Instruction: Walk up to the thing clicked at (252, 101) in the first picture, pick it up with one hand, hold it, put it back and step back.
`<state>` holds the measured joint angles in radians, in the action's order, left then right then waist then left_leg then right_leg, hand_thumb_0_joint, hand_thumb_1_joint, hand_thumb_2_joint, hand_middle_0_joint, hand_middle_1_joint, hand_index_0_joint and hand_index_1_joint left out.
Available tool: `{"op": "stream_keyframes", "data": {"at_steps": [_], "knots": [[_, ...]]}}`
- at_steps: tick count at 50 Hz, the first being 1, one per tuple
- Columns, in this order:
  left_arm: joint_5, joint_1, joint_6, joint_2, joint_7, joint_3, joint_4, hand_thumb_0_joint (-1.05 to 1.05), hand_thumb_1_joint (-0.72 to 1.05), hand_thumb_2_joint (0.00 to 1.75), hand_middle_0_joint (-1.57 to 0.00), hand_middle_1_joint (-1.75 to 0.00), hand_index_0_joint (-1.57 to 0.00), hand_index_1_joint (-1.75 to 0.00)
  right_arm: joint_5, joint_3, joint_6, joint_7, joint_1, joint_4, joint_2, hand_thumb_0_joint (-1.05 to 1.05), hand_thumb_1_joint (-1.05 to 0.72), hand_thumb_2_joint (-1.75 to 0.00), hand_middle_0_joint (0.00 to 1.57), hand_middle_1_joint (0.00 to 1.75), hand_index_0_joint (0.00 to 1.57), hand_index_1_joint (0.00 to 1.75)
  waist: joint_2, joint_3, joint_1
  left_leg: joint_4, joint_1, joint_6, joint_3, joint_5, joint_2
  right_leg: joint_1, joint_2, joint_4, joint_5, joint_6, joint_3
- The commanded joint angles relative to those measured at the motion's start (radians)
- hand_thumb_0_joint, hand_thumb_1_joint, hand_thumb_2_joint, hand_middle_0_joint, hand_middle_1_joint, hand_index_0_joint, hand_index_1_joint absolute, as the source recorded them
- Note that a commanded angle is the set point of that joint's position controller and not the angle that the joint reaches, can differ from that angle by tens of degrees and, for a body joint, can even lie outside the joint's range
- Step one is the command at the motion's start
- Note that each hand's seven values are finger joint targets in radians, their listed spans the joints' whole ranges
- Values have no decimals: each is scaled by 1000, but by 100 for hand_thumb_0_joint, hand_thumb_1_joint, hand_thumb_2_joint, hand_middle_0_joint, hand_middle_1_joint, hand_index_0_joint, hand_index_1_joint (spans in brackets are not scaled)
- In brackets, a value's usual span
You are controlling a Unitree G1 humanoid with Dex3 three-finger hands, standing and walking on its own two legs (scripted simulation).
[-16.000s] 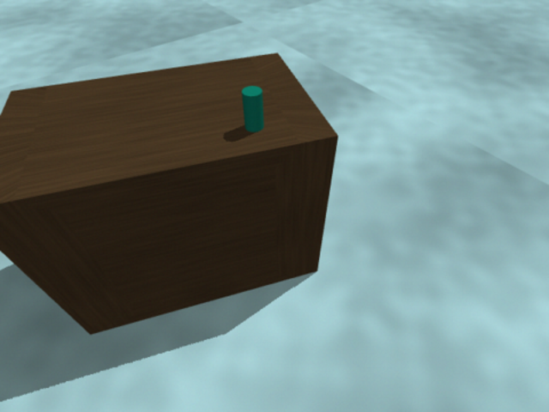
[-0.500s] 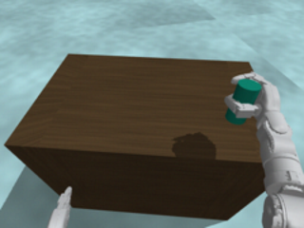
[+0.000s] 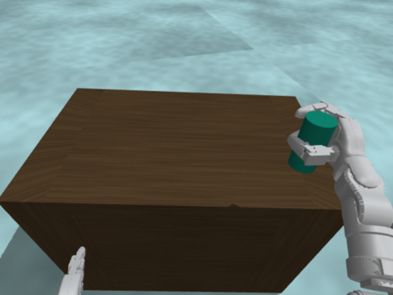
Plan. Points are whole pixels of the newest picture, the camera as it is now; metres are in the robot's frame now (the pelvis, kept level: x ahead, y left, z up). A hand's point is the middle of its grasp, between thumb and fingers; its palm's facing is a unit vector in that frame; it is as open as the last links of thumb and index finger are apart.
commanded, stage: lift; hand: right
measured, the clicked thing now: (310, 143) +0.38 -0.18 +0.18
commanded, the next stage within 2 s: hold in 0.44 s
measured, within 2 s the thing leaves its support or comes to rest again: neither
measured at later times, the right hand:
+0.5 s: hand (326, 137) +0.35 -0.18 +0.22, palm faces +0.04 +1.00 -0.03, open 7.9 cm
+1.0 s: hand (332, 141) +0.33 -0.18 +0.22, palm faces +0.03 +1.00 -0.04, open 7.9 cm
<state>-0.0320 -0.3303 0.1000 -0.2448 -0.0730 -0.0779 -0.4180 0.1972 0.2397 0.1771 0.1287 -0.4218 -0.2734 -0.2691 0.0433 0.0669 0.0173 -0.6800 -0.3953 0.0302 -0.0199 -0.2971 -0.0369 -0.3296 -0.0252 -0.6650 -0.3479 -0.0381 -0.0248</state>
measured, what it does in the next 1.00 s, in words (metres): stands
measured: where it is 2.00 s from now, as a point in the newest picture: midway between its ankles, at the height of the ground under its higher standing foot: outside the picture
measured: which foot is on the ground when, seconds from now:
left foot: down 0.00-1.00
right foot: down 0.00-1.00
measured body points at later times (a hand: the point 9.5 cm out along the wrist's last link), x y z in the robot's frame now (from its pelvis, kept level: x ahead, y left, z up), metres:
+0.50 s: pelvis +0.00 +0.00 +0.01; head -0.03 +0.02 +0.45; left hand +0.16 +0.25 -0.06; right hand +0.34 -0.23 +0.22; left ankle +0.04 +0.14 -0.72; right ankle +0.00 -0.15 -0.72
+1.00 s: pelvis +0.01 +0.00 +0.01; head -0.03 +0.03 +0.45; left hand +0.18 +0.25 -0.06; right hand +0.32 -0.24 +0.23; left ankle +0.04 +0.14 -0.72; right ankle +0.00 -0.15 -0.72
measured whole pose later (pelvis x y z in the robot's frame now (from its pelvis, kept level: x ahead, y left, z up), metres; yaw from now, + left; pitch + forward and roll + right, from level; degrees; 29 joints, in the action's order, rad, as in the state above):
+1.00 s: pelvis +0.01 +0.00 +0.01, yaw -1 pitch -2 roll +0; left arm -0.04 -0.26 0.18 -0.24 -0.05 -0.09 -0.59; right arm 0.23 0.29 0.47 0.18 -0.28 0.07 -0.28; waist 0.07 0.07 0.00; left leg -0.60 -0.30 0.03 0.00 -0.28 -0.04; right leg -0.24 -0.02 -0.60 -0.33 -0.03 -0.04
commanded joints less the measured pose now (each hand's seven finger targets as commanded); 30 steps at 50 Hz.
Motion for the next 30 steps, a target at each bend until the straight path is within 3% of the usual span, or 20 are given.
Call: {"op": "stream_keyframes", "data": {"at_steps": [1,4,5,8,11,14,16,19,22,26,29,30], "knots": [[1,110,69,-126,-6,-49,154,0,-54,5,-3,-4,-3,-4,22,63,-40,-17,-451,316,-208,0,-44,-126,135,140,136,140,-64,195,-1,143,91,-9,53,75,24,43,36,122,67,52,44],[-3,108,74,-119,2,-52,112,0,-53,4,-3,-4,-3,-4,27,62,-1,-1,-416,313,-195,0,-42,-127,135,141,137,141,-50,175,0,141,89,-11,65,109,30,53,29,130,99,48,35],[-2,119,78,-148,2,-83,113,0,-54,4,-3,-4,-3,-4,24,71,12,2,-415,322,-211,0,-42,-126,134,140,136,140,-50,209,4,140,98,-11,64,132,28,73,31,124,120,47,36],[-5,145,86,-90,17,-18,110,0,-55,5,-3,-4,-3,-4,30,67,44,11,-426,360,-197,0,-43,-127,135,141,137,141,-41,194,-15,147,114,-13,66,136,26,62,33,131,130,46,35],[-5,180,102,-141,11,-72,115,0,-54,5,-4,-4,-3,-4,40,99,54,9,-452,413,-231,0,-48,-127,136,140,137,140,-50,203,-10,162,124,-12,70,83,29,69,32,147,79,49,30],[-7,155,108,-102,14,-37,80,0,-54,5,-3,-4,-3,-4,40,96,71,5,-411,427,-216,0,-51,-127,137,141,138,141,-39,186,-18,161,117,-12,67,104,28,72,35,141,103,50,34],[-3,150,112,-134,10,-68,76,0,-55,5,-4,-4,-3,-4,38,101,79,-1,-409,449,-226,0,-47,-128,136,142,138,142,-26,223,-11,153,131,-15,69,139,30,97,31,136,140,46,30],[-1,143,115,-101,17,-34,68,0,-55,5,-4,-4,-3,-4,35,100,93,-5,-409,480,-223,0,-49,-129,137,142,138,142,-16,212,-17,160,138,-16,69,127,30,86,33,144,130,44,30],[-1,159,120,-139,11,-74,65,0,-55,5,-4,-4,-4,-4,39,105,117,-6,-373,449,-214,0,-50,-131,139,144,140,144,-48,209,-9,162,142,-12,72,156,31,104,30,144,156,47,26],[-6,182,127,-96,21,-33,37,0,-55,5,-4,-4,-4,-5,38,90,134,7,-386,481,-207,0,-52,-130,138,143,139,143,-14,165,-17,168,123,-19,77,113,36,88,26,161,122,42,19],[-4,182,137,-134,17,-71,37,0,-55,5,-4,-4,-4,-5,42,115,148,13,-373,487,-224,0,-48,-130,137,143,138,143,-42,182,-9,175,131,-14,77,119,34,100,29,161,125,47,22],[-6,172,137,-117,19,-52,28,0,-55,5,-4,-4,-4,-5,47,114,153,20,-362,505,-225,0,-48,-130,136,142,138,142,-37,171,-14,175,131,-13,77,119,34,93,31,158,125,48,22]]}}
